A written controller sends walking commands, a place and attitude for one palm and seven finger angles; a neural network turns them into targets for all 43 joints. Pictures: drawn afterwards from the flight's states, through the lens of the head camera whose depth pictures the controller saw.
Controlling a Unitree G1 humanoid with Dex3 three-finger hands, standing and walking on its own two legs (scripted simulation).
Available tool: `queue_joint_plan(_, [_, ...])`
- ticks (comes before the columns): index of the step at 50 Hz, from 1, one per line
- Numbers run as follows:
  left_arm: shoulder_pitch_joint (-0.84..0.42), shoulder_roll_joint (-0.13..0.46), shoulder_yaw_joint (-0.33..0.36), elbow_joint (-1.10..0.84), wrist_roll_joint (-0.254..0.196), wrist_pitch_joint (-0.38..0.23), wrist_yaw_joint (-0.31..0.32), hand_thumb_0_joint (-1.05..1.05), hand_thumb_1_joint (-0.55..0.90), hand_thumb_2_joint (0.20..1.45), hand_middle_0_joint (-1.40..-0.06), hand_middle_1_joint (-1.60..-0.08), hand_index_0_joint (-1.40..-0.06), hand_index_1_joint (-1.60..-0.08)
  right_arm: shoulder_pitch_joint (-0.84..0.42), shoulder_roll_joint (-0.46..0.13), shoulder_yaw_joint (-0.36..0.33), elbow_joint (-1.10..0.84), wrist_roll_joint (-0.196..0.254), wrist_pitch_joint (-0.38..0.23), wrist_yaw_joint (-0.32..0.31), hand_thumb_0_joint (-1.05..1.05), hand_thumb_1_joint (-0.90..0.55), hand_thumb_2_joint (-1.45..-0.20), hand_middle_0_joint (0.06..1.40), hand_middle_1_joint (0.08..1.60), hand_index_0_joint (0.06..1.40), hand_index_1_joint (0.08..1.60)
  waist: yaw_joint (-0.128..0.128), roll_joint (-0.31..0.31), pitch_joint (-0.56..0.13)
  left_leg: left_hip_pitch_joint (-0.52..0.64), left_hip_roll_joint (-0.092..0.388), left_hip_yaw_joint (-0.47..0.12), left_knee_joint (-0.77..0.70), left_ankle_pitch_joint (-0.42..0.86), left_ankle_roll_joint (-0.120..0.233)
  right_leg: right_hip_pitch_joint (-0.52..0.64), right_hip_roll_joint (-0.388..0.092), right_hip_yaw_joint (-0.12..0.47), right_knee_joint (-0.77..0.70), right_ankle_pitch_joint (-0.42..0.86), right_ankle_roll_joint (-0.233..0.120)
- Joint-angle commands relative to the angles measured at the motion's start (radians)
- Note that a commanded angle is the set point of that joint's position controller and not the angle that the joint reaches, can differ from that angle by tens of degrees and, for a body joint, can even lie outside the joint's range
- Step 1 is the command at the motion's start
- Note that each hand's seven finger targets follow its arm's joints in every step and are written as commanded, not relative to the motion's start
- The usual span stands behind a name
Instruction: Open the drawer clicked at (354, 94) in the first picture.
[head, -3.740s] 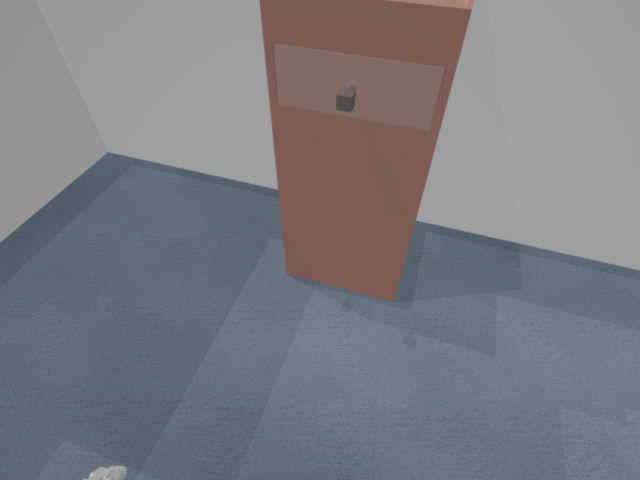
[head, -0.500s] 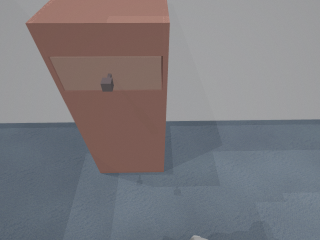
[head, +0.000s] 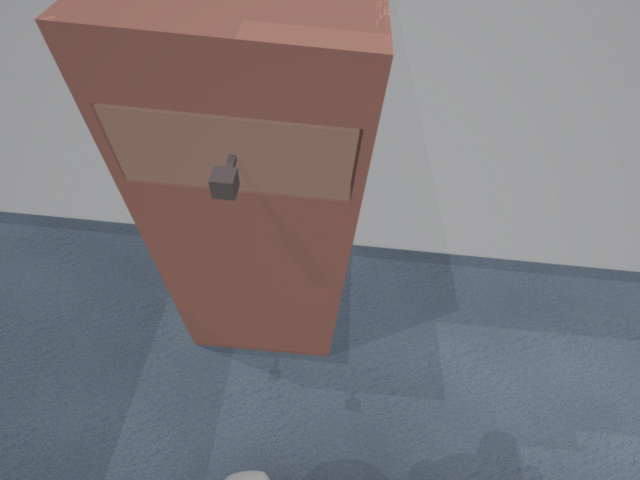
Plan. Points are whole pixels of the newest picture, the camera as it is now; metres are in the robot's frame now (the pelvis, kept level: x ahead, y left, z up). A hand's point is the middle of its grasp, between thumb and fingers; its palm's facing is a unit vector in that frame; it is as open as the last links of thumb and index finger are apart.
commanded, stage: come to a stop and stand still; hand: left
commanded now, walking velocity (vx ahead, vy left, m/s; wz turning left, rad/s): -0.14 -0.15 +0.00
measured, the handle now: (227, 174) +0.52 +0.20 +0.05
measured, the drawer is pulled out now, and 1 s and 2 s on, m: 0.00 0.00 0.00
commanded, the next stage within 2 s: look again from close up in 0.80 s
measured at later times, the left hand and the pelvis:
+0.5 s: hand out of the picture +0.01 +0.15 -0.18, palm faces +0.00 -0.97 -0.26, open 7.4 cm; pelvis -0.05 -0.04 -0.02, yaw +1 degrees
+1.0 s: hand out of the picture -0.04 +0.12 -0.17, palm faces +0.03 -0.98 -0.18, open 7.4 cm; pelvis -0.03 -0.05 +0.00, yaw +1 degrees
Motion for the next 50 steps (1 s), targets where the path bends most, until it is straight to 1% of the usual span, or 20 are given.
queue_joint_plan(1, [0.064, 0.086, 0.028, -0.053, -0.001, -0.013, -0.002, 0.0, 0.9, 0.9, -0.2, -0.3, -0.2, -0.3, 0.071, -0.158, -0.02, -0.049, -0.005, -0.008, -0.02, 0.0, -0.9, -0.9, 0.2, 0.3, 0.2, 0.3, -0.033, 0.155, -0.151, 0.213, 0.31, -0.248, -0.187, 0.814, 0.171, -0.148, 0.008, 0.126, 0.391, -0.04, 0.015])
queue_joint_plan(4, [0.089, 0.082, 0.028, -0.054, 0.001, -0.003, -0.012, 0.0, 0.9, 0.9, -0.2, -0.3, -0.2, -0.3, 0.045, -0.149, -0.022, -0.064, 0.001, -0.014, -0.02, 0.0, -0.9, -0.9, 0.2, 0.3, 0.2, 0.3, -0.028, 0.143, -0.182, 0.237, 0.271, -0.189, -0.206, 0.691, 0.143, -0.154, 0.005, 0.121, 0.377, 0.037, 0.034])
queue_joint_plan(10, [0.056, 0.06, 0.012, -0.081, 0.006, 0.005, -0.023, 0.0, 0.9, 0.9, -0.2, -0.3, -0.2, -0.3, 0.062, -0.164, -0.039, -0.049, -0.005, -0.004, -0.006, 0.0, -0.9, -0.9, 0.2, 0.3, 0.2, 0.3, -0.057, 0.211, -0.155, 0.197, 0.267, -0.236, -0.291, 0.233, 0.133, -0.053, -0.02, 0.057, 0.044, -0.01, 0.025])
queue_joint_plan(11, [0.121, 0.1, -0.012, -0.058, 0.004, -0.021, -0.003, 0.0, 0.9, 0.9, -0.2, -0.3, -0.2, -0.3, 0.036, -0.249, -0.061, -0.065, 0.004, -0.022, 0.003, 0.0, -0.9, -0.9, 0.2, 0.3, 0.2, 0.3, -0.021, 0.159, -0.223, 0.255, 0.249, -0.187, -0.072, 0.484, 0.071, -0.09, -0.037, 0.103, -0.106, 0.014, -0.01])
queue_joint_plan(12, [0.113, 0.113, -0.006, -0.114, 0.014, -0.027, -0.004, 0.0, 0.9, 0.9, -0.2, -0.3, -0.2, -0.3, 0.062, -0.166, -0.041, -0.107, 0.003, -0.007, 0.024, 0.0, -0.9, -0.9, 0.2, 0.3, 0.2, 0.3, -0.022, 0.087, -0.178, 0.053, 0.173, -0.141, -0.048, 0.148, 0.039, -0.022, 0.002, 0.08, -0.223, 0.098, -0.024])
queue_joint_plan(13, [0.107, 0.142, 0.001, -0.127, 0.022, -0.036, -0.008, 0.0, 0.9, 0.9, -0.2, -0.3, -0.2, -0.3, 0.053, -0.121, -0.031, -0.136, -0.007, 0.002, 0.034, 0.0, -0.9, -0.9, 0.2, 0.3, 0.2, 0.3, -0.014, 0.055, -0.135, -0.032, 0.077, -0.069, -0.02, -0.055, -0.006, -0.014, -0.058, 0.183, -0.323, 0.084, -0.069])
queue_joint_plan(14, [0.097, 0.181, 0.007, -0.147, 0.025, -0.048, -0.007, 0.0, 0.9, 0.9, -0.2, -0.3, -0.2, -0.3, 0.051, -0.081, -0.024, -0.159, -0.009, -0.001, 0.037, 0.0, -0.9, -0.9, 0.2, 0.3, 0.2, 0.3, -0.034, 0.0, -0.097, -0.043, 0.013, -0.021, 0.086, -0.12, -0.036, -0.084, -0.143, 0.29, -0.392, 0.072, -0.111])
queue_joint_plan(15, [0.051, 0.206, -0.001, -0.157, 0.027, -0.054, -0.01, 0.0, 0.9, 0.9, -0.2, -0.3, -0.2, -0.3, 0.08, -0.057, -0.019, -0.161, -0.008, -0.006, 0.044, 0.0, -0.9, -0.9, 0.2, 0.3, 0.2, 0.3, -0.065, 0.009, -0.112, 0.014, -0.017, -0.009, 0.126, -0.112, -0.041, -0.119, -0.176, 0.298, -0.389, 0.151, -0.13])
queue_joint_plan(16, [0.02, 0.203, -0.011, -0.166, 0.028, -0.052, -0.014, 0.0, 0.9, 0.9, -0.2, -0.3, -0.2, -0.3, 0.119, -0.045, -0.016, -0.157, -0.002, -0.009, 0.049, 0.0, -0.9, -0.9, 0.2, 0.3, 0.2, 0.3, -0.088, 0.027, -0.157, 0.089, -0.038, -0.008, 0.111, -0.103, -0.041, -0.146, -0.152, 0.237, -0.353, 0.104, -0.117])
queue_joint_plan(17, [0.007, 0.189, -0.005, -0.169, 0.021, -0.051, -0.015, 0.0, 0.9, 0.9, -0.2, -0.3, -0.2, -0.3, 0.121, -0.069, -0.021, -0.154, -0.002, -0.007, 0.041, 0.0, -0.9, -0.9, 0.2, 0.3, 0.2, 0.3, -0.079, -0.147, -0.123, 0.051, -0.016, -0.021, 0.114, -0.097, -0.035, -0.146, -0.107, 0.227, -0.329, 0.105, -0.099])
queue_joint_plan(18, [-0.019, 0.171, -0.008, -0.171, 0.021, -0.046, -0.013, 0.0, 0.9, 0.9, -0.2, -0.3, -0.2, -0.3, 0.152, -0.083, -0.021, -0.15, -0.003, -0.006, 0.036, 0.0, -0.9, -0.9, 0.2, 0.3, 0.2, 0.3, -0.088, -0.235, -0.096, 0.054, -0.001, -0.043, 0.084, -0.081, -0.027, -0.166, -0.09, 0.183, -0.313, 0.075, -0.087])
queue_joint_plan(21, [0.002, 0.143, -0.007, -0.18, 0.016, -0.021, -0.011, 0.0, 0.9, 0.9, -0.2, -0.3, -0.2, -0.3, 0.185, -0.118, -0.027, -0.13, -0.012, 0.002, 0.035, 0.0, -0.9, -0.9, 0.2, 0.3, 0.2, 0.3, -0.083, 0.012, 0.064, -0.03, 0.051, -0.132, -0.037, -0.26, -0.011, -0.295, -0.039, 0.133, -0.278, -0.207, -0.064])
queue_joint_plan(24, [0.087, 0.123, -0.006, -0.159, 0.011, -0.024, -0.012, 0.0, 0.9, 0.9, -0.2, -0.3, -0.2, -0.3, 0.186, -0.135, -0.021, -0.123, -0.019, 0.004, 0.032, 0.0, -0.9, -0.9, 0.2, 0.3, 0.2, 0.3, -0.043, 0.098, 0.076, -0.187, 0.08, -0.215, -0.187, -0.413, 0.009, -0.159, 0.015, 0.079, -0.23, -0.172, -0.052])
queue_joint_plan(26, [0.14, 0.122, -0.003, -0.136, 0.01, -0.031, -0.014, 0.0, 0.9, 0.9, -0.2, -0.3, -0.2, -0.3, 0.178, -0.118, -0.016, -0.121, -0.018, 0.004, 0.032, 0.0, -0.9, -0.9, 0.2, 0.3, 0.2, 0.3, -0.019, 0.021, 0.038, -0.186, 0.037, -0.162, -0.123, -0.356, -0.008, -0.125, -0.016, 0.142, -0.303, -0.199, -0.076])
queue_joint_plan(28, [0.111, 0.137, -0.004, -0.134, 0.008, -0.04, -0.016, 0.0, 0.9, 0.9, -0.2, -0.3, -0.2, -0.3, 0.201, -0.07, -0.004, -0.105, -0.014, 0.001, 0.031, 0.0, -0.9, -0.9, 0.2, 0.3, 0.2, 0.3, -0.04, -0.077, 0.013, -0.089, -0.002, -0.09, 0.008, -0.18, -0.027, -0.183, -0.093, 0.255, -0.421, -0.234, -0.107])
queue_joint_plan(29, [0.081, 0.136, -0.003, -0.138, 0.006, -0.045, -0.015, 0.0, 0.9, 0.9, -0.2, -0.3, -0.2, -0.3, 0.232, -0.058, 0.001, -0.091, -0.012, -0.004, 0.03, 0.0, -0.9, -0.9, 0.2, 0.3, 0.2, 0.3, -0.058, -0.075, -0.013, -0.017, -0.006, -0.08, 0.04, -0.117, -0.03, -0.216, -0.112, 0.265, -0.439, -0.203, -0.108])
queue_joint_plan(31, [0.042, 0.133, -0.005, -0.138, 0.003, -0.046, -0.016, 0.0, 0.9, 0.9, -0.2, -0.3, -0.2, -0.3, 0.28, -0.055, 0.006, -0.063, -0.01, -0.01, 0.028, 0.0, -0.9, -0.9, 0.2, 0.3, 0.2, 0.3, -0.076, -0.041, -0.015, 0.035, 0.005, -0.104, 0.003, -0.11, -0.03, -0.239, -0.087, 0.217, -0.414, -0.17, -0.092])
queue_joint_plan(35, [0.099, 0.1, -0.013, -0.097, 0.001, -0.049, -0.018, 0.0, 0.9, 0.9, -0.2, -0.3, -0.2, -0.3, 0.257, -0.089, 0.008, -0.042, -0.008, -0.021, 0.021, 0.0, -0.9, -0.9, 0.2, 0.3, 0.2, 0.3, -0.042, 0.043, 0.007, -0.053, 0.046, -0.185, -0.135, -0.19, -0.018, -0.121, -0.029, 0.168, -0.358, -0.081, -0.07])
queue_joint_plan(44, [0.145, 0.073, -0.02, -0.028, 0.004, -0.058, -0.021, 0.0, 0.9, 0.9, -0.2, -0.3, -0.2, -0.3, 0.235, -0.08, 0.012, 0.008, -0.002, -0.025, 0.017, 0.0, -0.9, -0.9, 0.2, 0.3, 0.2, 0.3, -0.038, 0.055, 0.008, -0.013, 0.053, -0.194, -0.172, -0.166, -0.022, -0.087, -0.028, 0.17, -0.393, -0.025, -0.062])
queue_joint_plan(50, [0.163, 0.068, -0.026, 0.006, 0.004, -0.073, -0.021, 0.0, 0.9, 0.9, -0.2, -0.3, -0.2, -0.3, 0.205, -0.081, 0.013, 0.023, 0.003, -0.042, 0.016, 0.0, -0.9, -0.9, 0.2, 0.3, 0.2, 0.3, -0.036, 0.043, -0.031, 0.071, 0.059, -0.174, -0.157, -0.004, -0.021, -0.047, -0.041, 0.172, -0.396, 0.138, -0.058])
